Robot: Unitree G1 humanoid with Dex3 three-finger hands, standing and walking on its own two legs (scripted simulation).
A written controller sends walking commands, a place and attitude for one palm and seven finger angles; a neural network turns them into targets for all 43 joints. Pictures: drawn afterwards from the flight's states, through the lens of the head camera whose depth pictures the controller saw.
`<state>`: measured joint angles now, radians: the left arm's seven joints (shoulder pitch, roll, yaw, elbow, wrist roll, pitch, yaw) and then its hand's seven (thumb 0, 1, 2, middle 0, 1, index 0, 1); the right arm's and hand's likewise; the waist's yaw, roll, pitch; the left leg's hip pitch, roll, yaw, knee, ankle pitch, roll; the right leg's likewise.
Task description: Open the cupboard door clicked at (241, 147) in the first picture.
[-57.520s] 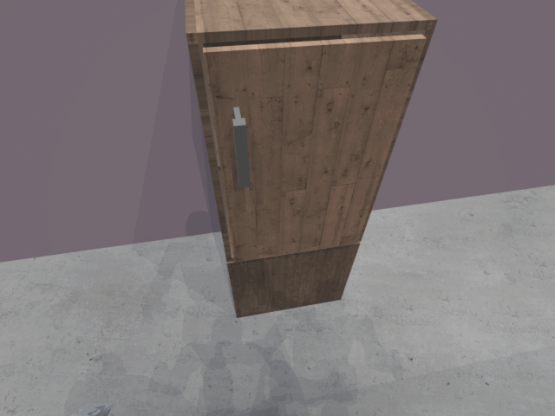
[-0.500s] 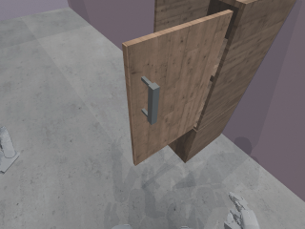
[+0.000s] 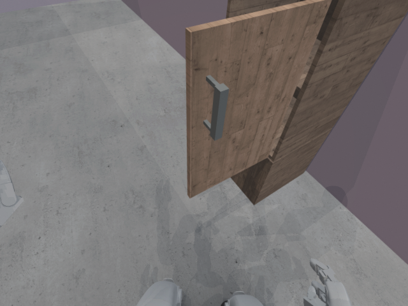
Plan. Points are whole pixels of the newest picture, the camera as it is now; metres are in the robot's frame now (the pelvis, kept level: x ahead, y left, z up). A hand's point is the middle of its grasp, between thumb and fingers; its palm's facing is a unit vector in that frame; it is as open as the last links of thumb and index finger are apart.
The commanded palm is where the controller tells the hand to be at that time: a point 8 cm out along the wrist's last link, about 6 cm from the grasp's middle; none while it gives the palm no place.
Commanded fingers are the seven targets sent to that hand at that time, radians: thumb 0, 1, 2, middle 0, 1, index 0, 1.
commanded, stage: step back with the hand held close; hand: left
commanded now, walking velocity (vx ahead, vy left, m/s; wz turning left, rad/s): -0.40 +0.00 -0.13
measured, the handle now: (213, 109) +0.50 +0.02 +0.10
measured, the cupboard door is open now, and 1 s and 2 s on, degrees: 88 88 88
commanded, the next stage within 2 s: stop stepping back and stand still in 0.04 s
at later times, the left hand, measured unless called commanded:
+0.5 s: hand (9, 265) +0.13 +0.22 +0.19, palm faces +0.34 -0.81 -0.47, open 7.4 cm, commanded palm +0.08 +0.27 +0.20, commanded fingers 0.00 0.90 0.90 -0.20 -0.30 -0.20 -0.30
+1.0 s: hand out of the picture +0.09 +0.24 +0.18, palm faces +0.37 -0.82 -0.44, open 7.4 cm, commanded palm +0.04 +0.28 +0.20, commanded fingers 0.00 0.90 0.90 -0.20 -0.30 -0.20 -0.30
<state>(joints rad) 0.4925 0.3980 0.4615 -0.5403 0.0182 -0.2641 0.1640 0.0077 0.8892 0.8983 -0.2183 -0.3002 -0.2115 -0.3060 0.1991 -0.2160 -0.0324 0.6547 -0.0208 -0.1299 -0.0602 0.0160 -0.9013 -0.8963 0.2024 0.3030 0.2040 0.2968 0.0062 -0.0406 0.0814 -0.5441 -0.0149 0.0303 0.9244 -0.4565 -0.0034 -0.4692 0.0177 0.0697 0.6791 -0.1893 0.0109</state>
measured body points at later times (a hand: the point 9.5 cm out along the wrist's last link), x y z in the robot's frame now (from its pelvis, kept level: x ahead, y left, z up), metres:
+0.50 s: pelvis -0.09 -0.02 +0.02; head -0.09 -0.01 +0.47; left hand +0.11 +0.26 +0.22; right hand +0.04 -0.26 -0.07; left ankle -0.03 +0.10 -0.69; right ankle -0.14 -0.11 -0.71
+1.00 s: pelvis -0.13 -0.01 +0.02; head -0.14 -0.01 +0.47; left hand +0.06 +0.28 +0.20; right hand +0.00 -0.26 -0.07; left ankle -0.06 +0.09 -0.71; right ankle -0.14 -0.11 -0.71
